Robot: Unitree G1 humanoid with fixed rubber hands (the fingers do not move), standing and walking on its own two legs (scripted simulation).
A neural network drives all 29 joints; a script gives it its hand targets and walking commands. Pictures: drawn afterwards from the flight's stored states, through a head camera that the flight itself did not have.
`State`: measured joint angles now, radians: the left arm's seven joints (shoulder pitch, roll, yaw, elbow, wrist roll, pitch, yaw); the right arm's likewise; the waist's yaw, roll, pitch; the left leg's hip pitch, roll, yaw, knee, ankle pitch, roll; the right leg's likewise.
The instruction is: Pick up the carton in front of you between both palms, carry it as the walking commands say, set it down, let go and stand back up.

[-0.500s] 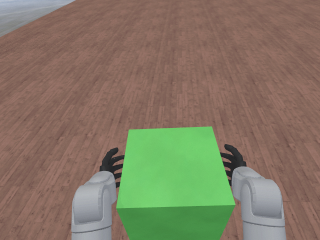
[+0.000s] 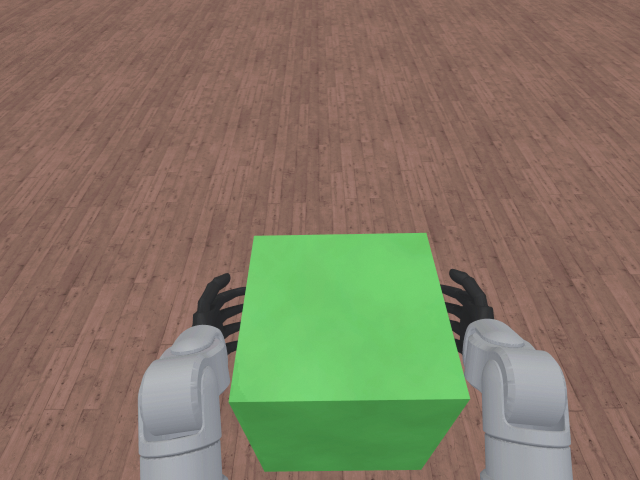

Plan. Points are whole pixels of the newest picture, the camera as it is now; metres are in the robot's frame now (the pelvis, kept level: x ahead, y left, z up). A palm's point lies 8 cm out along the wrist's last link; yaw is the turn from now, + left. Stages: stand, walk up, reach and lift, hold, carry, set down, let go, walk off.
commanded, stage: carry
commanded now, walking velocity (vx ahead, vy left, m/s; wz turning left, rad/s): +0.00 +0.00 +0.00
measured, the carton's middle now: (341, 358) +0.28 +0.00 +0.01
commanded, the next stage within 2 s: none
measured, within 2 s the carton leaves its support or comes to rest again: neither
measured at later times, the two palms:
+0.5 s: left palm (225, 361) +0.24 +0.12 +0.09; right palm (503, 354) +0.24 -0.17 +0.09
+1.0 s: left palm (232, 398) +0.22 +0.12 +0.06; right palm (509, 392) +0.22 -0.18 +0.06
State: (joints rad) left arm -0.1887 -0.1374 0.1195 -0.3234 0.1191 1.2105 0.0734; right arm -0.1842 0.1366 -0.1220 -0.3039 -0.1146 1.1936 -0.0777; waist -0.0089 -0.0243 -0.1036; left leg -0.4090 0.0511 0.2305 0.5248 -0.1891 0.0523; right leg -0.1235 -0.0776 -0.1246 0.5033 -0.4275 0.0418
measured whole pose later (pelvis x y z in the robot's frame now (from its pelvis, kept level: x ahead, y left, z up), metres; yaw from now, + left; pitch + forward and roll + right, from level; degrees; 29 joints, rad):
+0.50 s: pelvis -0.02 -0.02 -0.01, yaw +0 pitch +2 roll +1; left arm -0.17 -0.13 0.12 -0.30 0.12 1.23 0.07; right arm -0.18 0.13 -0.11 -0.29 -0.13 1.23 -0.08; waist 0.00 -0.01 -0.12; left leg -0.40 0.09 0.21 0.59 -0.20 0.02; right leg -0.11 -0.05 -0.13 0.57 -0.48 -0.01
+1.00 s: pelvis -0.05 -0.03 +0.00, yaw +0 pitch +1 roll +0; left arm -0.17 -0.13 0.12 -0.05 0.18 1.00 0.04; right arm -0.17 0.13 -0.13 -0.04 -0.19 1.00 -0.04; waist 0.00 -0.01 -0.11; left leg -0.41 0.11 0.20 0.52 -0.11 0.02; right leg -0.16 -0.02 -0.14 0.56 -0.42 -0.03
